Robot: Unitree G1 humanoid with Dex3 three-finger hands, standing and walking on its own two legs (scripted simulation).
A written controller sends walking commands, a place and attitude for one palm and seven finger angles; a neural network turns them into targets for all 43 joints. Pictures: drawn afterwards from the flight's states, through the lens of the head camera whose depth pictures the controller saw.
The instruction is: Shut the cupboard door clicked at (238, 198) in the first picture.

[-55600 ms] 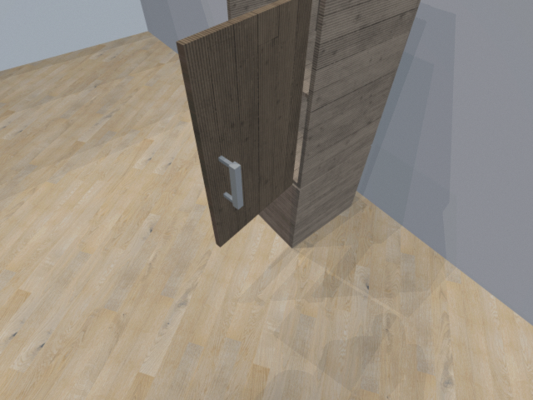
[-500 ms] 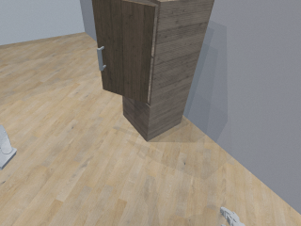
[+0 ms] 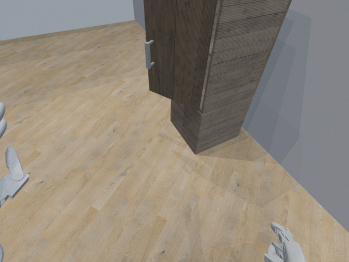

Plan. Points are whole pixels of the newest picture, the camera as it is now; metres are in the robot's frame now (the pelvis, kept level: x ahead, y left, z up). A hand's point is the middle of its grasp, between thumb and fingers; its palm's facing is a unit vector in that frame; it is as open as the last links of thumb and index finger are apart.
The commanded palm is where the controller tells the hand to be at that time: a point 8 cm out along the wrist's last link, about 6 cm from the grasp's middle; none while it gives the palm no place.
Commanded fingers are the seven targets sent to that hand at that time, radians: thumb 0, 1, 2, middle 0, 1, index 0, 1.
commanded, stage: stop stepping back and stand still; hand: left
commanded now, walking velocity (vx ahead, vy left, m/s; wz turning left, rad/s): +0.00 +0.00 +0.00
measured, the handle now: (150, 54) +1.08 +0.20 -0.08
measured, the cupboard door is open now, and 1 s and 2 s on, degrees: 31 31 31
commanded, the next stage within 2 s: let the arm hang, fingers relaxed in 0.90 s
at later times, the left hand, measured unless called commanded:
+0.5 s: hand (18, 169) +0.22 +0.28 +0.17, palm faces +0.39 -0.79 -0.47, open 7.4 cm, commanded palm +0.16 +0.32 +0.18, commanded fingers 0.00 0.90 0.90 -0.20 -0.30 -0.20 -0.30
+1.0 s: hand out of the picture +0.19 +0.30 +0.16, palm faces +0.43 -0.80 -0.42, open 7.4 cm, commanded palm none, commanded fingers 0.00 0.90 0.90 -0.20 -0.30 -0.20 -0.30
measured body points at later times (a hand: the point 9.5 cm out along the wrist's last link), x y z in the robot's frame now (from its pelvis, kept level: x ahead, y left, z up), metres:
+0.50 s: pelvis +0.01 +0.02 +0.01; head +0.03 +0.03 +0.46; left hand +0.19 +0.32 +0.19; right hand +0.16 -0.21 -0.08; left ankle +0.01 +0.13 -0.73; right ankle -0.03 -0.08 -0.73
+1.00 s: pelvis -0.01 +0.03 +0.01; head -0.01 +0.04 +0.46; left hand +0.16 +0.34 +0.19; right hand +0.14 -0.20 -0.07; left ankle +0.01 +0.13 -0.73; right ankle -0.03 -0.08 -0.73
